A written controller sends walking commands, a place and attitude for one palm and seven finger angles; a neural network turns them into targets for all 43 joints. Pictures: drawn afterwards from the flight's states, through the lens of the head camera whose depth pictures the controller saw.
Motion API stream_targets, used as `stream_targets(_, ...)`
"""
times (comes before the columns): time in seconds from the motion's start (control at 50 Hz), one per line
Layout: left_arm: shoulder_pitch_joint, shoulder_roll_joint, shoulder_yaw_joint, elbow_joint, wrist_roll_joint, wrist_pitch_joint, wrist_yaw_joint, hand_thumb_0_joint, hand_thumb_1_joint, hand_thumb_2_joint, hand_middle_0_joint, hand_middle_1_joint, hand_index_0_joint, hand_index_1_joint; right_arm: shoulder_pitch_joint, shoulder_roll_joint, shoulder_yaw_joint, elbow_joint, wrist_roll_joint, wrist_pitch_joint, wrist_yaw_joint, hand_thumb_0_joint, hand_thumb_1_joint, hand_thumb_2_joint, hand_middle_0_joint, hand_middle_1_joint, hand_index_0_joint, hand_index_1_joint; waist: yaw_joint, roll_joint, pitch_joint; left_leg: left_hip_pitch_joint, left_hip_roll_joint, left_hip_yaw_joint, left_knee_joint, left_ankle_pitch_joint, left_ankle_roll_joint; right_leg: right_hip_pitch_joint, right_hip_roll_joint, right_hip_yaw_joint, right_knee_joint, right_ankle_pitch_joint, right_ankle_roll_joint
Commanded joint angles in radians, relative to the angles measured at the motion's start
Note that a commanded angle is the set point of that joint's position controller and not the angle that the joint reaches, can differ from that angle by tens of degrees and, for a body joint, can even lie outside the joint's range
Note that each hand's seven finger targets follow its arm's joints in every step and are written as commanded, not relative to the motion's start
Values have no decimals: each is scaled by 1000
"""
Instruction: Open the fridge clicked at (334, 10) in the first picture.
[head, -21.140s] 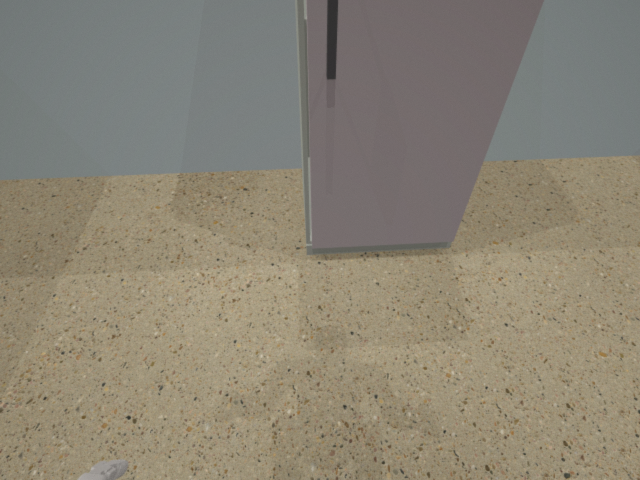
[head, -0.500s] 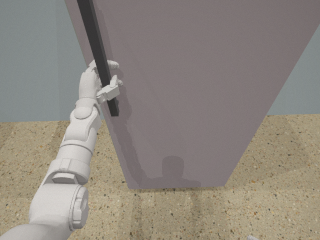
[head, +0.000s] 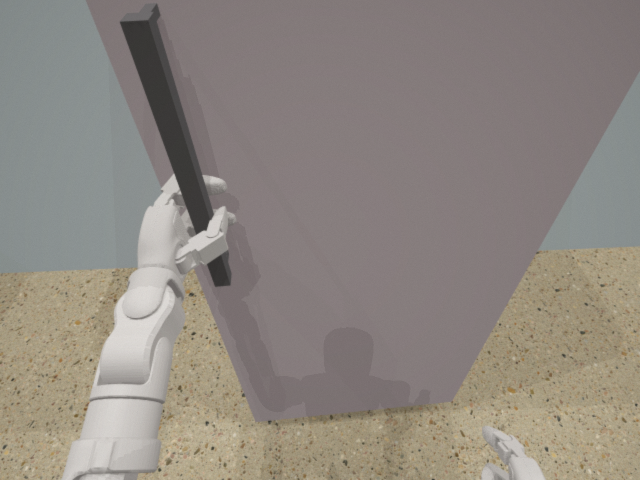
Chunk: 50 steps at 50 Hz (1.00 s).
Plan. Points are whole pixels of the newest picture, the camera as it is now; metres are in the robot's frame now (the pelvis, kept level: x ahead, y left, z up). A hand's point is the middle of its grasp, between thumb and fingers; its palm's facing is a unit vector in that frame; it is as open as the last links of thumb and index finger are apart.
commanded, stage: pull the door a little, standing still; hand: left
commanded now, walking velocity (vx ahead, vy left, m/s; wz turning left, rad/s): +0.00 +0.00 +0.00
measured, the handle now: (194, 175) +0.40 +0.17 +0.21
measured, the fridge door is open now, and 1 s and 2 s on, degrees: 3 24 49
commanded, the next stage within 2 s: walk backward, drawing the door open in 0.20 s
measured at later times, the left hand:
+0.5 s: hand (220, 296) +0.27 +0.12 +0.15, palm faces +0.07 -0.98 -0.17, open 6.2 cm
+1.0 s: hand (255, 400) +0.17 +0.07 +0.14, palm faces +0.11 -0.97 -0.20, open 7.0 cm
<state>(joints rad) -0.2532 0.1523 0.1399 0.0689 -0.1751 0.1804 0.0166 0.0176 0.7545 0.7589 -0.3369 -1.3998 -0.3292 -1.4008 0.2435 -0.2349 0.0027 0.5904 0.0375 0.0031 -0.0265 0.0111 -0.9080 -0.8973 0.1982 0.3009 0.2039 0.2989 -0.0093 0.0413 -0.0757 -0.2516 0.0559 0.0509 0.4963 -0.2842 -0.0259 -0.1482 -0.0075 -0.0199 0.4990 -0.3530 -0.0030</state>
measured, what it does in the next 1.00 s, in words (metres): shifts its weight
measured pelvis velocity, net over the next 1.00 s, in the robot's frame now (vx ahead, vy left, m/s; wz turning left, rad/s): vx -0.11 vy -0.06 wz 0.13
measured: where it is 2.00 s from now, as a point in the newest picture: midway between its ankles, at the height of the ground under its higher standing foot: outside the picture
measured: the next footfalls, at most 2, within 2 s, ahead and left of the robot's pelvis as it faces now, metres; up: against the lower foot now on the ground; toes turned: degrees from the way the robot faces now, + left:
left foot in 1.18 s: -0.13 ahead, +0.03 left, +0.00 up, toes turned +23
right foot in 1.46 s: +0.03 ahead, -0.33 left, +0.00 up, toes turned +31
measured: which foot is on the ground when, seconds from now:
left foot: down 0.00-0.96, up 0.98-1.00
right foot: down 0.00-1.00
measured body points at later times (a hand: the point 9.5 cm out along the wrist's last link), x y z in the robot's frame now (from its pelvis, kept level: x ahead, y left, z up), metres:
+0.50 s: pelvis -0.02 -0.01 +0.00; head -0.01 -0.04 +0.45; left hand +0.26 +0.17 +0.16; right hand +0.18 -0.23 -0.08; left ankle -0.02 +0.14 -0.73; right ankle -0.09 -0.12 -0.73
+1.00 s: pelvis -0.11 -0.06 +0.00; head -0.08 -0.09 +0.44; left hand +0.16 +0.12 +0.16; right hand +0.04 -0.26 -0.13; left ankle -0.04 +0.13 -0.73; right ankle -0.09 -0.11 -0.74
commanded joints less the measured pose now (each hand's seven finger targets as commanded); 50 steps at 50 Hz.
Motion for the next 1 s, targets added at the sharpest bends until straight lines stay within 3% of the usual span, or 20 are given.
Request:
stream_targets(0.0, -333, 146, 17, -322, 11, -30, -10, 0, 900, 900, -450, -1400, -450, -1400, -122, -100, -24, -143, -6, -40, -21, 0, -900, -900, 200, 300, 200, 300, 25, -40, -269, 248, -42, -9, 29, 630, 55, 30, 22, -46, -12, 755, -2)
stream_targets(0.02, -386, 145, 14, -302, 15, -21, -8, 0, 900, 900, -450, -1400, -450, -1400, -128, -99, -21, -133, -7, -32, -27, 0, -900, -900, 200, 300, 200, 300, 14, -38, -251, 246, -46, -8, 25, 606, 54, 21, 22, -44, -18, 743, -3)
stream_targets(0.1, -223, 94, -15, -341, 5, 5, -20, 0, 900, 900, -450, -1400, -450, -1400, -158, -83, -10, -156, -9, -18, -30, 0, -900, -900, 200, 300, 200, 300, 40, -26, -260, 255, -49, -14, 18, 637, 54, 52, 13, -51, -17, 766, -4)
stream_targets(0.14, -139, 108, -3, -374, 1, 6, -27, 0, 900, 900, -450, -1400, -450, -1400, -163, -86, -10, -171, -13, -10, -29, 0, -900, -900, 200, 300, 200, 300, 53, -69, -275, 252, -50, -15, 16, 645, 56, 82, 10, -53, -15, 797, 0)
stream_targets(0.26, 68, 64, -46, -534, -5, 24, -45, 0, 900, 900, -450, -1400, -450, -1400, -207, -66, 6, -222, -11, 12, -17, 0, -900, -900, 200, 300, 200, 300, 58, -76, -218, 231, -44, -14, -9, 595, 56, 78, 6, -55, -27, 769, 0)
stream_targets(0.28, 33, 73, -48, -572, -5, 26, -43, 0, 900, 900, -450, -1400, -450, -1400, -211, -66, 7, -221, -11, 12, -17, 0, -900, -900, 200, 300, 200, 300, 51, -66, -213, 235, -45, -14, -7, 584, 55, 72, 6, -53, -30, 769, 1)
stream_targets(0.3, -144, 290, 20, -639, 83, -101, 11, 0, 900, 900, -450, -1400, -450, -1400, -197, -93, 9, -231, -26, 30, -41, 0, -900, -900, 200, 300, 200, 300, 9, -55, -89, 221, -18, 9, 53, 579, 84, -73, -45, 13, -116, 768, 31)
stream_targets(0.32, 23, 183, -32, -491, 93, -131, 27, 0, 900, 900, -450, -1400, -450, -1400, -186, -79, 6, -195, -41, 47, -48, 0, -900, -900, 200, 300, 200, 300, 0, -94, -87, 223, -20, -6, 76, 586, 83, -74, -57, -10, -110, 790, 32)
stream_targets(0.4, 102, 193, -47, -590, 108, -214, 42, 0, 900, 900, -450, -1400, -450, -1400, -185, -76, 1, -227, -43, 87, -43, 0, -900, -900, 200, 300, 200, 300, -7, -36, -215, 306, 9, -20, 74, 801, 78, -24, -39, -38, -19, 850, 36)
stream_targets(0.5, 163, 187, -52, -645, 107, -258, 63, 0, 900, 900, -450, -1400, -450, -1400, -192, -59, 1, -253, -39, 98, -43, 0, -900, -900, 200, 300, 200, 300, -11, 10, -219, 305, 42, -50, 22, 801, 69, -58, -10, -43, -28, 543, 35)
stream_targets(0.56, 222, 185, -49, -630, 111, -275, 75, 0, 900, 900, -450, -1400, -450, -1400, -185, -50, 2, -255, -43, 94, -43, 0, -900, -900, 200, 300, 200, 300, -15, -6, -199, 268, 35, -47, 33, 743, 63, -58, -30, -39, -53, 590, 33)
stream_targets(0.62, 223, 195, -40, -637, 117, -303, 78, 0, 900, 900, -450, -1400, -450, -1400, -174, -37, -7, -255, -40, 79, -47, 0, -900, -900, 200, 300, 200, 300, -15, -117, -203, 178, -4, -26, 78, 506, 54, -9, -73, -33, -67, 758, 33)
stream_targets(0.68, 205, 163, -79, -644, 113, -319, 78, 0, 900, 900, -450, -1400, -450, -1400, -179, -26, -4, -242, -37, 59, -59, 0, -900, -900, 200, 300, 200, 300, -25, -109, -145, 122, -10, -51, 52, 317, 47, -67, -88, -35, -78, 511, 10)
stream_targets(0.72, 182, 158, -90, -666, 114, -318, 79, 0, 900, 900, -450, -1400, -450, -1400, -170, -33, -11, -223, -39, 46, -64, 0, -900, -900, 200, 300, 200, 300, -43, -64, -119, 162, 4, -81, 13, 377, 45, -147, -53, -55, -72, 335, 17)
stream_targets(0.78, 165, 138, -127, -701, 112, -310, 70, 0, 900, 900, -450, -1400, -450, -1400, -171, -37, -18, -199, -45, 22, -66, 0, -900, -900, 200, 300, 200, 300, -52, 71, -98, 109, 68, -223, -134, 362, 81, -125, 30, -48, -2, 172, 43)
stream_targets(0.84, 153, 148, -121, -715, 114, -306, 66, 0, 900, 900, -450, -1400, -450, -1400, -183, -46, -28, -174, -54, -6, -67, 0, -900, -900, 200, 300, 200, 300, -46, 126, -97, -7, 141, -372, -254, 163, 128, -49, 44, -6, 63, 11, 30)
stream_targets(0.86, 163, 126, -131, -722, 113, -304, 63, 0, 900, 900, -450, -1400, -450, -1400, -199, -36, -27, -169, -57, -15, -65, 0, -900, -900, 200, 300, 200, 300, -34, 120, -99, -64, 150, -379, -271, 101, 134, 4, 40, 4, 45, -15, 24)
stream_targets(0.9, 166, 132, -122, -732, 118, -298, 63, 0, 900, 900, -450, -1400, -450, -1400, -226, -25, -33, -157, -53, -29, -63, 0, -900, -900, 200, 300, 200, 300, -20, 37, -91, -144, 85, -284, -231, -52, 94, 63, 7, 32, -90, -17, 2)
stream_targets(0.94, 135, 167, -106, -785, 125, -292, 74, 0, 900, 900, -450, -1400, -450, -1400, -207, -8, -44, -121, -38, -42, -64, 0, -900, -900, 200, 300, 200, 300, -25, -187, -140, -11, -63, -46, 106, -25, 5, -91, -178, 93, -306, -154, -59)
stream_targets(0.98, 135, 126, -129, -761, 157, -286, 70, 0, 900, 900, -450, -1400, -450, -1400, -198, -5, -39, -114, -58, -64, -73, 0, -900, -900, 200, 300, 200, 300, -7, -198, -103, -169, -70, -5, 463, -138, -1, -96, -261, 34, -269, 27, -123)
